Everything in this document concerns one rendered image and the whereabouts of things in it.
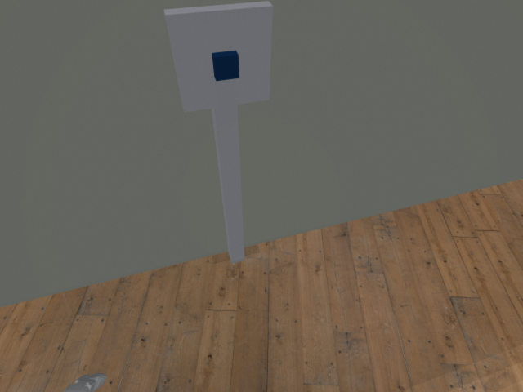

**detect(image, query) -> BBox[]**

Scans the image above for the panel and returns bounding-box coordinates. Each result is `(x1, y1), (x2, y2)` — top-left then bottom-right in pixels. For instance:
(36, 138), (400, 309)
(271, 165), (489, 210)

(164, 1), (273, 264)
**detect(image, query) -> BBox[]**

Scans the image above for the left robot hand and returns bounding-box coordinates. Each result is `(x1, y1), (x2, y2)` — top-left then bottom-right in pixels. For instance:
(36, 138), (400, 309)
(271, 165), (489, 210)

(64, 373), (106, 392)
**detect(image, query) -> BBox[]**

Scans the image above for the button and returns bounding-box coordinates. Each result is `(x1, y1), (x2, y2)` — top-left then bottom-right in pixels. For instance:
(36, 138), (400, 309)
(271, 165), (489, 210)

(212, 51), (239, 81)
